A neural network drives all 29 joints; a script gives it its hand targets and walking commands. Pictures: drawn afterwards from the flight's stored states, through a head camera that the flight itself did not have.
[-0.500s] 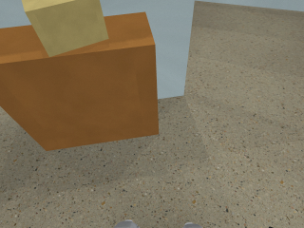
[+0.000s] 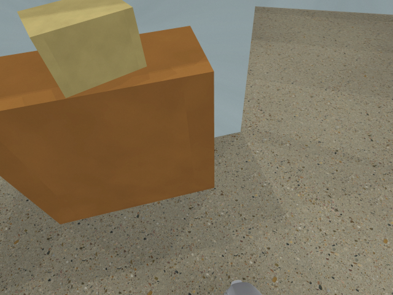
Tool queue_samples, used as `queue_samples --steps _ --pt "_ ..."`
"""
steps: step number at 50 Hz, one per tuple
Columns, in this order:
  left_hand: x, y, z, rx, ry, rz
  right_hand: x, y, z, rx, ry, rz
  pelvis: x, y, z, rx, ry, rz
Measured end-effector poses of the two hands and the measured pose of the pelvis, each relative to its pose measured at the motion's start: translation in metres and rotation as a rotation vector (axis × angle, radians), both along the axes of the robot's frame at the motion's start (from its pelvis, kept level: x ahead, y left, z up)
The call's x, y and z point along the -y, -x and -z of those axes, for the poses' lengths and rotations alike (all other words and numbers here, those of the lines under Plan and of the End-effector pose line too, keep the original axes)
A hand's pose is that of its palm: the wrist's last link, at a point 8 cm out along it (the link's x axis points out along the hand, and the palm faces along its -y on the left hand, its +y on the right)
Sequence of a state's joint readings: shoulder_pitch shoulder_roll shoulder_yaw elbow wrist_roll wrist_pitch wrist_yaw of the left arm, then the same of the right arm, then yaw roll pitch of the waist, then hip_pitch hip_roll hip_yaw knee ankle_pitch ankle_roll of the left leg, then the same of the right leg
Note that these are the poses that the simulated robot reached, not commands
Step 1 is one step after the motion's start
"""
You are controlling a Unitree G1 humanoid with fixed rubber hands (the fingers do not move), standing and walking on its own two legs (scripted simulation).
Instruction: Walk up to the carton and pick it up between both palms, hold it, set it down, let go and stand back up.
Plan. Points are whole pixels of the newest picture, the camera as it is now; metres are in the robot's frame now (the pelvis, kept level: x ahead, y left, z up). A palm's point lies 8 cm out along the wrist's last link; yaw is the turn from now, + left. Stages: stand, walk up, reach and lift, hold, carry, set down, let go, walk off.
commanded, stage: walk up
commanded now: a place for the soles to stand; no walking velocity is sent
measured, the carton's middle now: (86, 40) +0.90 +0.29 +0.12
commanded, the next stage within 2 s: none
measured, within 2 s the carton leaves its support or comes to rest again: neither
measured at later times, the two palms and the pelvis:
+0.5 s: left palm out of the picture +0.16 +0.46 -0.07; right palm (298, 287) +0.15 -0.20 -0.10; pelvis +0.09 +0.12 -0.01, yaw +2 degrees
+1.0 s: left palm out of the picture +0.20 +0.54 -0.09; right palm (246, 235) +0.27 -0.13 -0.11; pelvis +0.16 +0.19 -0.02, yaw +3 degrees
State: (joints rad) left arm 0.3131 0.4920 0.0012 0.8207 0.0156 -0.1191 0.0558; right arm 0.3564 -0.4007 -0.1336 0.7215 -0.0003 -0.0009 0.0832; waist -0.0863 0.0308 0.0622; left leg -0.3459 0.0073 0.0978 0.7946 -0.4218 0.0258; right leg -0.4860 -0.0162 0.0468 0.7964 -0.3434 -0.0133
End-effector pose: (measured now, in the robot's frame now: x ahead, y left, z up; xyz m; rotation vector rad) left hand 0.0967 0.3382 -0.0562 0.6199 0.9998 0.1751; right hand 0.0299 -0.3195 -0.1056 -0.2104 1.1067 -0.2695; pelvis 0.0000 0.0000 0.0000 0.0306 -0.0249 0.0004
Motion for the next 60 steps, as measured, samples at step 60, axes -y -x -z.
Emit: queue_samples --steps 60 --pt "-0.198 -0.129 0.028 -0.104 0.042 -0.134 -0.194 -0.250 -0.003 0.084 0.083 -0.112 -0.194 -0.177 0.010 -0.015 0.020 -0.026"
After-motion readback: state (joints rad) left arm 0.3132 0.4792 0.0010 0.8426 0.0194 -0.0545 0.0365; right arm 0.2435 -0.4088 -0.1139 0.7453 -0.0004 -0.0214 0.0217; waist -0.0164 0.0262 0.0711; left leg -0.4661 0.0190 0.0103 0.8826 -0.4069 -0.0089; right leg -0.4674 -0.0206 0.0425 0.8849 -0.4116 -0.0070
